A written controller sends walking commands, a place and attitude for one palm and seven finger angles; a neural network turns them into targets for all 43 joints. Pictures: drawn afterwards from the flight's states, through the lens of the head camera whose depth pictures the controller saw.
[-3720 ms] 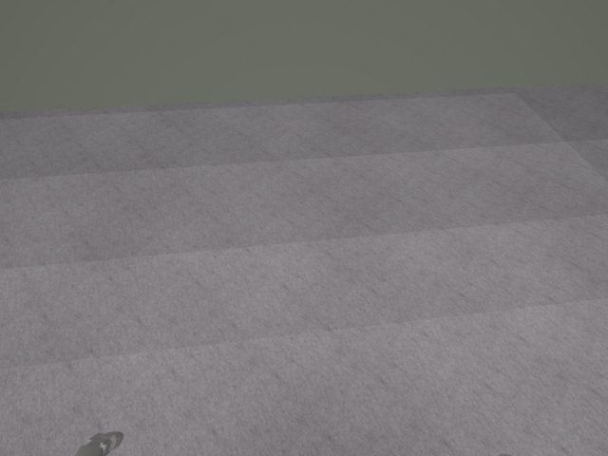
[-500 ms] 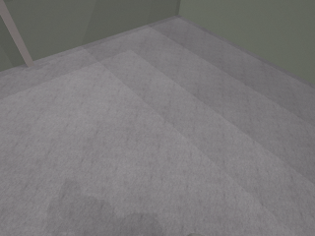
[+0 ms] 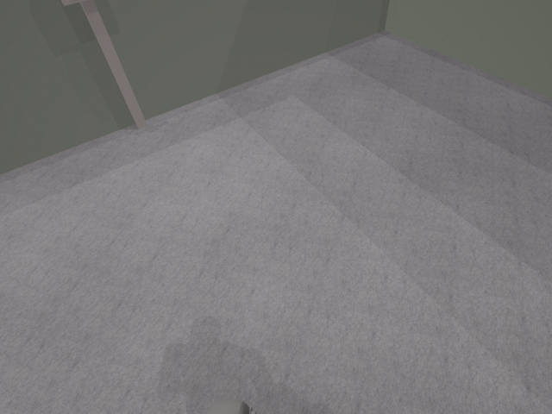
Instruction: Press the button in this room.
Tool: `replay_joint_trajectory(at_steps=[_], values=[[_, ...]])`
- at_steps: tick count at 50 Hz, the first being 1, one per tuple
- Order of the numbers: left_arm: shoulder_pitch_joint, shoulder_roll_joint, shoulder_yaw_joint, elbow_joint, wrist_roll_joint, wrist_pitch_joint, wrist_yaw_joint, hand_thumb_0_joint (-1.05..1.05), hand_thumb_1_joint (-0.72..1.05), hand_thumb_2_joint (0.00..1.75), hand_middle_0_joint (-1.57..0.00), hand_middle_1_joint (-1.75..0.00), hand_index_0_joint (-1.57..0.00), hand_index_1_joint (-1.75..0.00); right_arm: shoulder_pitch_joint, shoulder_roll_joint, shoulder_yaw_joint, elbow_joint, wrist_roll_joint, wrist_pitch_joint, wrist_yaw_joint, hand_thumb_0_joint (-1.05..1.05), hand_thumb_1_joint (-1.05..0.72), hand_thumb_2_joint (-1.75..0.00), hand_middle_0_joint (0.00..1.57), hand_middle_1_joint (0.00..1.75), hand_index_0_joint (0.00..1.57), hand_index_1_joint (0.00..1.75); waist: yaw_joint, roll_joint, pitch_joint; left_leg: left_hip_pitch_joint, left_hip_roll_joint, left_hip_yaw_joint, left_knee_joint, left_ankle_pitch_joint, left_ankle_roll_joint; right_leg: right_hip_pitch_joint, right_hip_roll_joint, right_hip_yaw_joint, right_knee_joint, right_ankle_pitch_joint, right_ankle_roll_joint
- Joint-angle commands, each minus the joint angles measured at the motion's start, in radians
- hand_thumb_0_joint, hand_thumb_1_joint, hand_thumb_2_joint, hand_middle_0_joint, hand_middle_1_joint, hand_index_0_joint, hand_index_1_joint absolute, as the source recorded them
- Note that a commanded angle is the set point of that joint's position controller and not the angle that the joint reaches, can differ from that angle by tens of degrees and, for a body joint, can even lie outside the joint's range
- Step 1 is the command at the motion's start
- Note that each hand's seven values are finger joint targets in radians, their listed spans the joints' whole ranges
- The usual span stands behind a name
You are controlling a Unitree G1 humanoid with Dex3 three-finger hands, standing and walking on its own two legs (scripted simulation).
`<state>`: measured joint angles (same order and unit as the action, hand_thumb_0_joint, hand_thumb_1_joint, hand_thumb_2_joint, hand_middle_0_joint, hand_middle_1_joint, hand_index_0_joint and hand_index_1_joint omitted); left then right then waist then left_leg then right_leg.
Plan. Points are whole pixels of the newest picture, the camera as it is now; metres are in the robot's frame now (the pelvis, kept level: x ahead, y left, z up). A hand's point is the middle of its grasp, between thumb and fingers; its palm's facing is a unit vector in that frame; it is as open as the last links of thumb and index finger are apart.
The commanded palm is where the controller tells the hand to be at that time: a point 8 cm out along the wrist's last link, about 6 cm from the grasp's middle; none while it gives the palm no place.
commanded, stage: turn or walk to find it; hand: left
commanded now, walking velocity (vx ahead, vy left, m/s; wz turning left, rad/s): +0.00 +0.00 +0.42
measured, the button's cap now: out of the picture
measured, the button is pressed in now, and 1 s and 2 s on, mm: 0 0 0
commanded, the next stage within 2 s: none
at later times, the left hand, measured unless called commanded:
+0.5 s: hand out of the picture -0.04 +0.27 -0.18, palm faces +0.28 -0.93 -0.23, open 7.3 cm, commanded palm none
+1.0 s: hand out of the picture -0.06 +0.21 -0.15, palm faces +0.43 -0.87 -0.26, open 7.3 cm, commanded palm none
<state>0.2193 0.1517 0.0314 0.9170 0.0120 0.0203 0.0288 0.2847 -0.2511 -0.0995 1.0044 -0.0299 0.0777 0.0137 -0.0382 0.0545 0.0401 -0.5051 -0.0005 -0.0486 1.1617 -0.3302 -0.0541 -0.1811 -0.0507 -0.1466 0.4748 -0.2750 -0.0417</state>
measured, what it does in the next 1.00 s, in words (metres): steps on the spot, turning left: left foot, then right foot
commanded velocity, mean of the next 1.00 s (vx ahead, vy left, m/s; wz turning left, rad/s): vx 0.00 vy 0.00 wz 0.42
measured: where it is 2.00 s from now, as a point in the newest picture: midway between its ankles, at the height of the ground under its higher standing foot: outside the picture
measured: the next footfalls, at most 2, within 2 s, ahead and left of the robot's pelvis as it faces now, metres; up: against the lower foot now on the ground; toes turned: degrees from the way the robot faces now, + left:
left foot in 0.30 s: +0.00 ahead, +0.15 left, +0.00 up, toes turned +13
right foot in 0.78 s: +0.03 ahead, -0.08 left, +0.00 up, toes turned +15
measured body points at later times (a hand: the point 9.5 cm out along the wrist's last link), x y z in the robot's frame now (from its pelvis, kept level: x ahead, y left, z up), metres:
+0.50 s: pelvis -0.03 +0.05 +0.00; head -0.02 +0.08 +0.45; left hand -0.06 +0.32 -0.16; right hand +0.13 -0.16 -0.13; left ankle -0.04 +0.14 -0.74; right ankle -0.02 -0.10 -0.67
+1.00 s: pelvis -0.05 +0.01 +0.00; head -0.03 -0.01 +0.45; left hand -0.08 +0.26 -0.13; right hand +0.07 -0.23 -0.16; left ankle -0.13 +0.13 -0.66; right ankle -0.01 -0.09 -0.74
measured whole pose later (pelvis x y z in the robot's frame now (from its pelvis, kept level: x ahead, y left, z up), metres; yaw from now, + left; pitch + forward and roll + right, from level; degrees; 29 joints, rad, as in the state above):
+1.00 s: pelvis -0.05 +0.01 +0.00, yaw +25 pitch -1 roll +0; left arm 0.21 0.16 0.03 0.92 0.02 0.02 0.03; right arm 0.27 -0.25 -0.10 1.01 -0.03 0.08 0.02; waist -0.03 0.05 0.05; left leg -0.48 0.02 -0.03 1.13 -0.36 -0.06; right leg -0.20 -0.08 -0.16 0.49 -0.27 -0.01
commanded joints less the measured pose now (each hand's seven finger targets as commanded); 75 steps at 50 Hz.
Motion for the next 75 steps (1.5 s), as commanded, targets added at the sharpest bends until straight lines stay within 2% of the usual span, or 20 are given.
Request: replay_joint_trajectory(at_steps=[1,9,13,14,15,16,22,30,36,37,39,40,45,54,57,58,60,61,67,75], values=[[0.037,0.187,0.046,-0.053,0.008,-0.034,0.013,0.0,0.9,0.9,-0.2,-0.3,-0.2,-0.3,-0.049,-0.05,0.0,-0.069,0.004,-0.015,0.001,0.0,-0.9,-0.9,0.2,0.3,0.2,0.3,0.047,-0.2,0.016,-0.075,0.037,0.02,-0.019,-0.016,-0.027,0.049,-0.262,0.174,-0.187,0.222,-0.079],[0.11,0.243,0.065,-0.001,0.021,-0.025,0.008,0.0,0.9,0.9,-0.2,-0.3,-0.2,-0.3,-0.136,-0.02,0.027,-0.089,0.022,-0.035,-0.005,0.0,-0.9,-0.9,0.2,0.3,0.2,0.3,0.093,-0.258,-0.053,0.086,0.028,0.118,-0.395,-0.137,-0.007,0.139,-0.307,0.116,-0.059,0.567,-0.108],[0.056,0.243,0.068,0.002,0.009,-0.014,0.004,0.0,0.9,0.9,-0.2,-0.3,-0.2,-0.3,-0.042,-0.05,0.023,-0.071,0.019,-0.051,-0.007,0.0,-0.9,-0.9,0.2,0.3,0.2,0.3,0.023,-0.196,-0.092,0.329,0.03,0.133,-0.717,0.128,0.022,0.013,-0.273,0.029,0.08,0.419,-0.016],[0.064,0.208,0.062,-0.011,0.001,-0.007,0.001,0.0,0.9,0.9,-0.2,-0.3,-0.2,-0.3,-0.005,-0.112,0.011,-0.068,0.015,-0.062,-0.007,0.0,-0.9,-0.9,0.2,0.3,0.2,0.3,0.006,-0.008,-0.128,0.469,0.141,-0.007,-0.799,0.294,0.061,-0.12,-0.204,-0.022,0.239,0.218,0.041],[0.06,0.141,0.045,-0.047,-0.002,-0.002,-0.004,0.0,0.9,0.9,-0.2,-0.3,-0.2,-0.3,0.02,-0.201,-0.009,-0.071,0.01,-0.066,-0.014,0.0,-0.9,-0.9,0.2,0.3,0.2,0.3,-0.007,0.267,-0.108,0.545,0.377,-0.301,-0.821,0.666,0.183,-0.371,-0.079,-0.041,0.433,-0.311,0.116],[0.003,0.158,0.04,-0.061,0.008,0.011,0.002,0.0,0.9,0.9,-0.2,-0.3,-0.2,-0.3,0.051,-0.222,-0.012,-0.056,0.01,-0.056,-0.019,0.0,-0.9,-0.9,0.2,0.3,0.2,0.3,-0.032,0.18,-0.109,0.465,0.422,-0.273,-0.815,0.693,0.257,-0.336,-0.068,0.056,0.564,-0.38,0.104],[0.025,0.159,0.05,-0.004,0.007,0.017,-0.016,0.0,0.9,0.9,-0.2,-0.3,-0.2,-0.3,-0.111,-0.139,0.017,-0.104,0.011,-0.07,-0.037,0.0,-0.9,-0.9,0.2,0.3,0.2,0.3,0.034,0.075,-0.029,0.357,0.23,-0.117,-0.839,0.516,0.204,-0.328,-0.057,0.112,0.625,-0.129,0.119],[-0.039,0.144,0.047,-0.051,0.004,0.017,-0.009,0.0,0.9,0.9,-0.2,-0.3,-0.2,-0.3,-0.061,-0.149,0.001,-0.105,0.005,-0.06,-0.029,0.0,-0.9,-0.9,0.2,0.3,0.2,0.3,0.003,0.085,-0.035,0.354,0.233,-0.227,-0.853,0.367,0.233,-0.278,-0.027,0.118,0.422,-0.166,0.125],[0.037,0.14,0.045,-0.047,-0.006,-0.004,-0.002,0.0,0.9,0.9,-0.2,-0.3,-0.2,-0.3,-0.083,-0.144,-0.007,-0.12,0.006,-0.053,-0.023,0.0,-0.9,-0.9,0.2,0.3,0.2,0.3,0.046,0.079,-0.08,0.239,0.174,-0.273,-0.763,0.4,0.195,-0.029,0.022,0.098,0.058,-0.025,0.103],[0.069,0.156,0.05,-0.041,-0.004,-0.011,0.001,0.0,0.9,0.9,-0.2,-0.3,-0.2,-0.3,-0.089,-0.13,-0.006,-0.123,0.013,-0.054,-0.02,0.0,-0.9,-0.9,0.2,0.3,0.2,0.3,0.065,0.043,-0.103,0.187,0.138,-0.251,-0.715,0.34,0.157,0.07,0.0,0.108,-0.073,0.068,0.099],[0.095,0.3,0.077,-0.044,0.019,-0.027,0.012,0.0,0.9,0.9,-0.2,-0.3,-0.2,-0.3,-0.084,-0.025,0.008,-0.157,0.021,-0.054,-0.011,0.0,-0.9,-0.9,0.2,0.3,0.2,0.3,0.085,-0.358,-0.089,-0.101,-0.075,-0.005,-0.377,-0.157,0.032,0.215,-0.377,0.47,-0.21,0.167,-0.045],[0.083,0.301,0.07,-0.059,0.01,-0.02,0.013,0.0,0.9,0.9,-0.2,-0.3,-0.2,-0.3,-0.107,-0.076,-0.007,-0.158,0.01,-0.042,-0.014,0.0,-0.9,-0.9,0.2,0.3,0.2,0.3,0.092,-0.275,-0.075,-0.06,-0.045,-0.031,-0.177,-0.241,0.033,0.062,-0.446,0.466,-0.216,0.184,-0.117],[-0.091,0.19,0.045,-0.091,0.008,-0.028,0.009,0.0,0.9,0.9,-0.2,-0.3,-0.2,-0.3,-0.005,-0.056,-0.011,-0.072,0.003,-0.013,0.008,0.0,-0.9,-0.9,0.2,0.3,0.2,0.3,-0.003,-0.216,0.034,-0.041,0.013,0.006,0.064,-0.006,0.003,-0.087,-0.238,0.177,-0.22,0.056,-0.043],[0.062,0.255,0.068,-0.023,0.023,-0.023,0.008,0.0,0.9,0.9,-0.2,-0.3,-0.2,-0.3,-0.13,-0.023,0.019,-0.101,0.019,-0.035,0.001,0.0,-0.9,-0.9,0.2,0.3,0.2,0.3,0.089,-0.256,-0.029,0.069,0.038,0.105,-0.38,-0.158,-0.012,0.096,-0.315,0.131,-0.08,0.41,-0.104],[0.042,0.267,0.071,-0.014,0.015,-0.015,0.004,0.0,0.9,0.9,-0.2,-0.3,-0.2,-0.3,-0.048,-0.032,0.021,-0.08,0.02,-0.047,-0.005,0.0,-0.9,-0.9,0.2,0.3,0.2,0.3,0.045,-0.245,-0.077,0.235,0.014,0.146,-0.597,0.012,0.002,0.045,-0.29,0.07,0.022,0.428,-0.045],[0.027,0.253,0.069,-0.017,0.006,-0.008,0.002,0.0,0.9,0.9,-0.2,-0.3,-0.2,-0.3,-0.001,-0.056,0.017,-0.067,0.02,-0.055,-0.004,0.0,-0.9,-0.9,0.2,0.3,0.2,0.3,0.014,-0.168,-0.096,0.348,0.029,0.123,-0.728,0.149,0.013,-0.027,-0.263,0.026,0.107,0.337,0.004],[0.006,0.136,0.042,-0.073,-0.001,0.006,-0.005,0.0,0.9,0.9,-0.2,-0.3,-0.2,-0.3,0.063,-0.215,-0.018,-0.071,0.01,-0.066,-0.012,0.0,-0.9,-0.9,0.2,0.3,0.2,0.3,-0.02,0.292,-0.094,0.487,0.386,-0.325,-0.843,0.623,0.179,-0.385,-0.065,-0.014,0.471,-0.355,0.126],[-0.041,0.159,0.041,-0.081,0.005,0.016,-0.002,0.0,0.9,0.9,-0.2,-0.3,-0.2,-0.3,0.078,-0.227,-0.02,-0.058,0.007,-0.059,-0.017,0.0,-0.9,-0.9,0.2,0.3,0.2,0.3,-0.037,0.182,-0.095,0.411,0.416,-0.287,-0.829,0.589,0.241,-0.338,-0.071,0.073,0.583,-0.362,0.105],[-0.019,0.156,0.05,-0.015,0.004,0.013,-0.018,0.0,0.9,0.9,-0.2,-0.3,-0.2,-0.3,-0.053,-0.135,0.013,-0.093,0.01,-0.078,-0.039,0.0,-0.9,-0.9,0.2,0.3,0.2,0.3,0.021,0.084,-0.062,0.404,0.228,-0.138,-0.824,0.578,0.193,-0.352,-0.056,0.121,0.633,-0.126,0.121],[-0.08,0.148,0.044,-0.051,0.0,0.016,-0.008,0.0,0.9,0.9,-0.2,-0.3,-0.2,-0.3,-0.011,-0.139,0.001,-0.09,0.005,-0.067,-0.034,0.0,-0.9,-0.9,0.2,0.3,0.2,0.3,-0.007,0.066,-0.062,0.413,0.243,-0.25,-0.838,0.475,0.233,-0.313,-0.031,0.136,0.459,-0.165,0.13]])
